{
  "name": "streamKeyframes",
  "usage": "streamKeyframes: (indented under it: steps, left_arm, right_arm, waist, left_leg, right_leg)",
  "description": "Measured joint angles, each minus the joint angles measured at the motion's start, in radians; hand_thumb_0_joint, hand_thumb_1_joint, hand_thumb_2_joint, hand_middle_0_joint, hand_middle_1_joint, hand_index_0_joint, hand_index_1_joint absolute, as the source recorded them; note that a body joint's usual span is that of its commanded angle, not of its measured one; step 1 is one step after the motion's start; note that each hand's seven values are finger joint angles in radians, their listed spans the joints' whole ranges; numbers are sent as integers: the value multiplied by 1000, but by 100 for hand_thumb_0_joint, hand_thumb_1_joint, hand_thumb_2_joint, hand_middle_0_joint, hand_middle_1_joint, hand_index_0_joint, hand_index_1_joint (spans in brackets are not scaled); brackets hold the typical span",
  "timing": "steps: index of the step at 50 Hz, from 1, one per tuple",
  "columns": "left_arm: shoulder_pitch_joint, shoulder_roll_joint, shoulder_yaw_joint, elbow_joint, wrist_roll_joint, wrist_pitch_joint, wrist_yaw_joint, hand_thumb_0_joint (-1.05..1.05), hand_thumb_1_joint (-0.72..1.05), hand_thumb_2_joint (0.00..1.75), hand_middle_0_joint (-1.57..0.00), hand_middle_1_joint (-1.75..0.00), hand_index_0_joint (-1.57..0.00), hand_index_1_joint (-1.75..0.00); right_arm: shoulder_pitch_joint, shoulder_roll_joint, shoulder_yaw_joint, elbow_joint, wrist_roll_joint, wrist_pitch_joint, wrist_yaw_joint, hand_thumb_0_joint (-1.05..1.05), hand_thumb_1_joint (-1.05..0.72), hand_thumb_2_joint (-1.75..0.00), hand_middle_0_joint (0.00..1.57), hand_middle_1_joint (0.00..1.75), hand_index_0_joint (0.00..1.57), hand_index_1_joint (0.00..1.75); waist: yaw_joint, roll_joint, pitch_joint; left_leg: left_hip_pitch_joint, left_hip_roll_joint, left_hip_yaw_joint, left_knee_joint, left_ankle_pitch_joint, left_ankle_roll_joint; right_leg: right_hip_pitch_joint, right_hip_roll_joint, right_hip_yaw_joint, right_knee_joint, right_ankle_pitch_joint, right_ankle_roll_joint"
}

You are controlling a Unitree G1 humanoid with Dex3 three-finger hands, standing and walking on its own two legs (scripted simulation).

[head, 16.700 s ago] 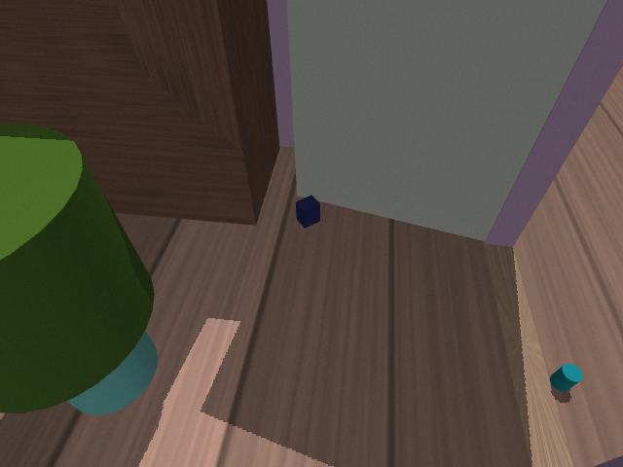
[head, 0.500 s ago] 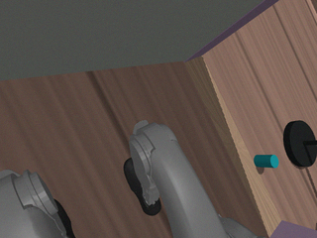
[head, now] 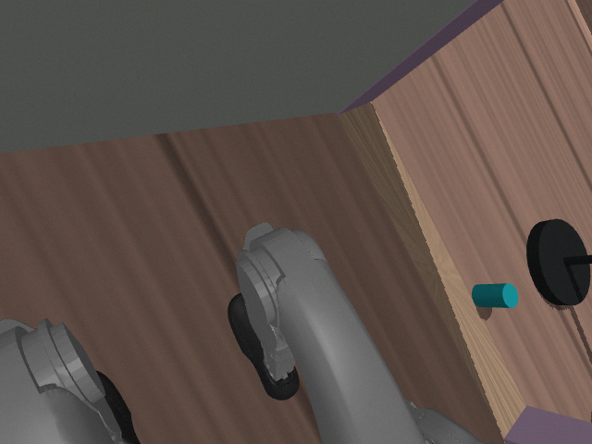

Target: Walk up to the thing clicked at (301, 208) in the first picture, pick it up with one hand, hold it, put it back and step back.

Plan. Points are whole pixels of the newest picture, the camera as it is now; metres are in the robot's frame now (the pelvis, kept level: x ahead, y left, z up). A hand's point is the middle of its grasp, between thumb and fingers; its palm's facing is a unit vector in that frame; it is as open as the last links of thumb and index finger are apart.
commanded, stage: close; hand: left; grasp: from above
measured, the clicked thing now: out of the picture +0.44 +0.33 -0.26
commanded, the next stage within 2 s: settle in 0.70 s
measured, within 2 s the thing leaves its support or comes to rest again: leaves its support in 1.24 s
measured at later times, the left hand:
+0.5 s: hand out of the picture +0.42 +0.33 -0.22, palm faces -0.27 -0.34 -0.90, open 11.1 cm
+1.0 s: hand out of the picture +0.42 +0.34 -0.22, palm faces -0.27 -0.35 -0.90, open 10.8 cm
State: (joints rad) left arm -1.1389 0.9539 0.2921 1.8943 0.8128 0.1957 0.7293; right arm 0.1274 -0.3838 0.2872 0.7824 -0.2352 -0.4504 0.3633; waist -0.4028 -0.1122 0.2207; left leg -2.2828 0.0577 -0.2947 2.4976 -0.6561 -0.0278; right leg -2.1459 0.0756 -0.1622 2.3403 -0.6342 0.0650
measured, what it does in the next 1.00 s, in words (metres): stands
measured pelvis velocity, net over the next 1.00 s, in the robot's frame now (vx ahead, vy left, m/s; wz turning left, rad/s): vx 0.00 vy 0.00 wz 0.01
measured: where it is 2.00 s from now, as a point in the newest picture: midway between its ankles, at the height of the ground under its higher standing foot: (203, 405)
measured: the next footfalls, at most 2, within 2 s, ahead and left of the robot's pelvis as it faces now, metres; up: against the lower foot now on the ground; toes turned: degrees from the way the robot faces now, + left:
none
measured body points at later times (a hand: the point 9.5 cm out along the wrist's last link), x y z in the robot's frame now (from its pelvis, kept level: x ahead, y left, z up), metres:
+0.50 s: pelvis +0.00 +0.00 +0.00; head +0.26 +0.10 +0.35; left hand +0.43 +0.35 -0.17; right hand +0.02 -0.25 -0.05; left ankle +0.08 +0.14 -0.28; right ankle +0.13 -0.12 -0.28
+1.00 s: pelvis +0.00 +0.00 +0.00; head +0.26 +0.10 +0.35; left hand +0.44 +0.35 -0.17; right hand +0.02 -0.25 -0.05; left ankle +0.08 +0.14 -0.28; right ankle +0.13 -0.12 -0.28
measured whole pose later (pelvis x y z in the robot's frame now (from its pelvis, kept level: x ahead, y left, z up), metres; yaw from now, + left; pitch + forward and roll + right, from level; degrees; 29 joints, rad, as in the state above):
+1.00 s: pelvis +0.00 +0.00 +0.00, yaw +0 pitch +24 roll -12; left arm -1.14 0.94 0.28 1.88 0.83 0.20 0.70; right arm 0.14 -0.39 0.28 0.78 -0.24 -0.45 0.36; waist -0.41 -0.10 0.20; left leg -2.29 0.06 -0.28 2.50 -0.66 -0.03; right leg -2.16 0.07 -0.15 2.35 -0.64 0.06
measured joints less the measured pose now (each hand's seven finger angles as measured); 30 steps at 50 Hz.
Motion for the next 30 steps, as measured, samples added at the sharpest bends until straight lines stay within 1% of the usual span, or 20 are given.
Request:
streamKeyframes:
  steps: [8, 15, 19, 30]
  left_arm:
    - [-1, -4, -4, 7, -8, 10, 2, 2, -24, 65, -53, -59, -51, -61]
    - [0, -9, -8, 7, 2, 10, -3, 1, -16, 61, -61, -54, -59, -56]
    - [3, -12, -16, 2, 7, 8, -6, 1, -14, 58, -61, -52, -62, -53]
    - [11, -16, -20, -14, 2, 5, -14, 0, -15, 57, -64, -48, -66, -49]
  right_arm:
    - [1, -4, 0, 1, -3, -4, 0, 1, -91, -90, 19, 30, 20, 30]
    - [-1, -6, -1, -1, -3, -4, -2, 1, -91, -90, 19, 30, 20, 30]
    - [-2, -4, -5, -1, -4, -5, -2, 1, -90, -90, 19, 29, 20, 30]
    - [6, -2, -2, -3, -3, -5, -2, 1, -90, -90, 19, 29, 20, 30]
  waist:
    - [-5, 4, -5]
    - [-8, 5, -8]
    - [-10, 7, -9]
    - [-8, 10, -10]
  left_leg:
    - [2, -1, 0, -3, -2, -1]
    - [3, -2, 2, -4, 1, -2]
    - [3, -2, 4, -4, 2, -2]
    - [-1, 0, 9, -5, 3, -2]
  right_leg:
    - [2, -2, 0, -2, -2, 0]
    - [2, -3, 1, -1, -1, -1]
    - [1, -3, 3, 1, -1, -2]
    - [-8, -2, 7, 3, 1, -2]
